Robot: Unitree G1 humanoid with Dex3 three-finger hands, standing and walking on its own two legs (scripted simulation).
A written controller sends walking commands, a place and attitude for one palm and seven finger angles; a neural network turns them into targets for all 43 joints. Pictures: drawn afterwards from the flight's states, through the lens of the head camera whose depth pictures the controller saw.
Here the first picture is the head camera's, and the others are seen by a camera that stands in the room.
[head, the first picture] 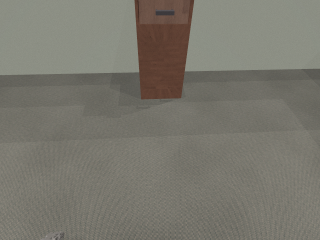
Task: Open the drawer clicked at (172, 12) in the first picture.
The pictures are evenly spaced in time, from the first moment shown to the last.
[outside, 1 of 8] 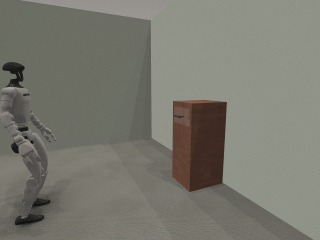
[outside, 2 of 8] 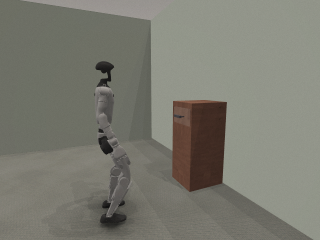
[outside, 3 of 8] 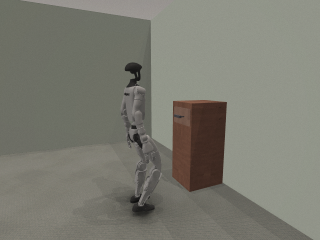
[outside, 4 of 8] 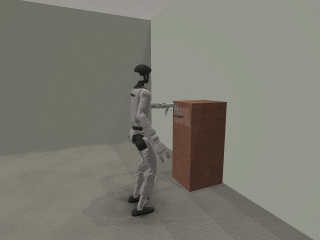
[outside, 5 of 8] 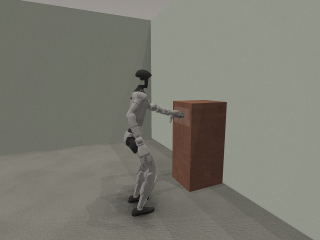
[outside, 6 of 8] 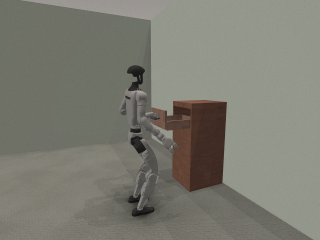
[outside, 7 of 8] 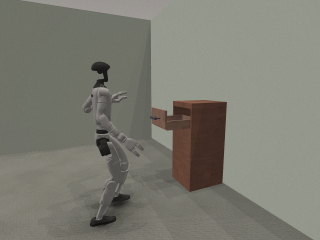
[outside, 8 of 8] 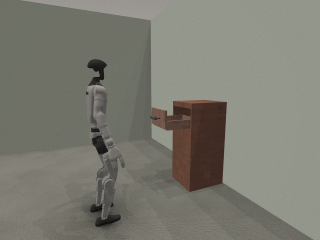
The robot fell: no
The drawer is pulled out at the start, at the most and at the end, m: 0.00 0.30 0.28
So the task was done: yes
